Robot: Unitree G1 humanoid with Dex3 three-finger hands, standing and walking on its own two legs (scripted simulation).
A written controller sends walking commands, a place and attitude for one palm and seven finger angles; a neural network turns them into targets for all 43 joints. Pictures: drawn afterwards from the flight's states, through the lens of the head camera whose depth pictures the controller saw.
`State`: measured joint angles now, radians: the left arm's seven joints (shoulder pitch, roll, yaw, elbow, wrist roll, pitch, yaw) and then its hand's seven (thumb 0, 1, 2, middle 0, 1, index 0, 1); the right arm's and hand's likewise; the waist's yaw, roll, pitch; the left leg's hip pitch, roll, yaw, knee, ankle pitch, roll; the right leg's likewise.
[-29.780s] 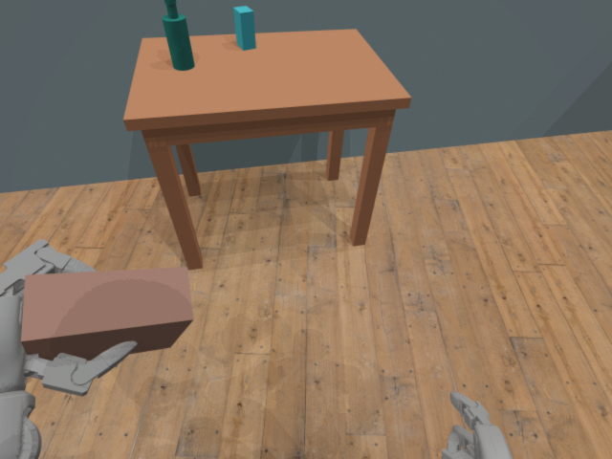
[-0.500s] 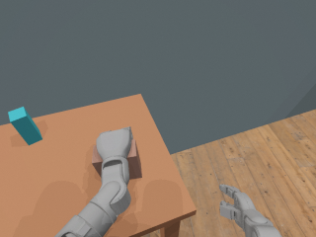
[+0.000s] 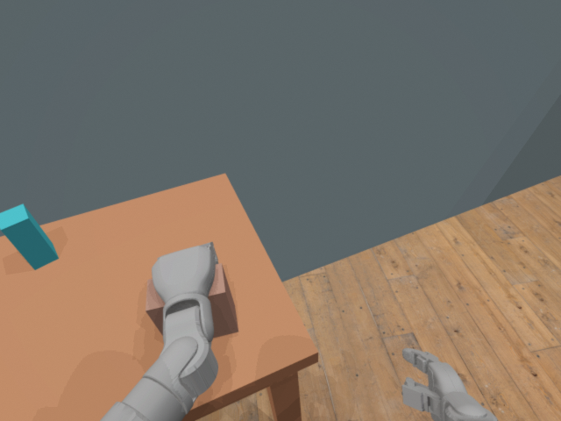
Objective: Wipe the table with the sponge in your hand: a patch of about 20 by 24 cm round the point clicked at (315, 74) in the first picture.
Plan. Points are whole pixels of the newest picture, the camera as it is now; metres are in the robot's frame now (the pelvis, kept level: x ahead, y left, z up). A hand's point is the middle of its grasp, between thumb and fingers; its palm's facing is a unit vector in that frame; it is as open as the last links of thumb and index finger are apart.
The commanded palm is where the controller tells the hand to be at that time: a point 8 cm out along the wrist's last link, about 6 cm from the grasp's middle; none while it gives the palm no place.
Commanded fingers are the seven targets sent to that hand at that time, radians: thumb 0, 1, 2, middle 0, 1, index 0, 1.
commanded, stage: wipe back along the third lane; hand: left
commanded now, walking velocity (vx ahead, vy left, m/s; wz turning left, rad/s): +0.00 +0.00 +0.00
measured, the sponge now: (199, 314) +0.30 +0.18 -0.01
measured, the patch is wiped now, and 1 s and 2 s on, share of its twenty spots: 0.95 0.95 0.95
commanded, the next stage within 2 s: slide back across to the middle lane in 0.10 s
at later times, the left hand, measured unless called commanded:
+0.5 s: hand (191, 306) +0.27 +0.17 +0.05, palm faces +0.02 -0.16 -0.99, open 9.5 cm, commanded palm +0.22 +0.18 +0.10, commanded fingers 0.00 0.10 1.30 -1.20 -1.60 -1.20 -1.60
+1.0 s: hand (151, 323) +0.24 +0.22 +0.05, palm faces -0.01 -0.15 -0.99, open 9.5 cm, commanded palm +0.20 +0.23 +0.10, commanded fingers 0.00 0.10 1.30 -1.20 -1.60 -1.20 -1.60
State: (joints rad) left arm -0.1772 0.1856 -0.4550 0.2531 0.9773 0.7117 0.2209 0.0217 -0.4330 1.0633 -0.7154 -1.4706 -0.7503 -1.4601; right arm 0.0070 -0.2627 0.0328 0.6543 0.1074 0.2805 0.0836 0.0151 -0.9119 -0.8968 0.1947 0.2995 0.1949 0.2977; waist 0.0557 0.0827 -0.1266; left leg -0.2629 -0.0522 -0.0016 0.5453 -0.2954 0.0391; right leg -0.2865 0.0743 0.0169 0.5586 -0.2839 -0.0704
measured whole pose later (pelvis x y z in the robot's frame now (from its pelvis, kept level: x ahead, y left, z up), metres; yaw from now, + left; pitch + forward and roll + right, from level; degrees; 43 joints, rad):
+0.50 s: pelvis +0.02 -0.03 +0.00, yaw -2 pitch -1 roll +2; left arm 0.08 0.28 -0.31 0.00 0.92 0.59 0.17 0.02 -0.44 1.06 -0.73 -1.46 -0.77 -1.44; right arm -0.05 -0.26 0.03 0.65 0.09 0.21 0.05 0.02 -0.91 -0.90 0.19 0.30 0.19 0.30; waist 0.08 0.10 -0.10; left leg -0.17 -0.01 -0.01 0.48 -0.29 0.02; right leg -0.21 0.12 0.04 0.49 -0.27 -0.12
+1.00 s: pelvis +0.01 -0.03 +0.00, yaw -4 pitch -1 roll +1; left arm 0.24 0.37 -0.15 -0.09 0.90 0.48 0.13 0.01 -0.46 1.07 -0.76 -1.42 -0.80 -1.41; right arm 0.00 -0.28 0.02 0.67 0.07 0.15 -0.01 0.02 -0.91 -0.90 0.20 0.30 0.20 0.30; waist 0.08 0.10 -0.08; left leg -0.17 -0.02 -0.05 0.48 -0.29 0.02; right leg -0.20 0.14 0.07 0.48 -0.25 -0.11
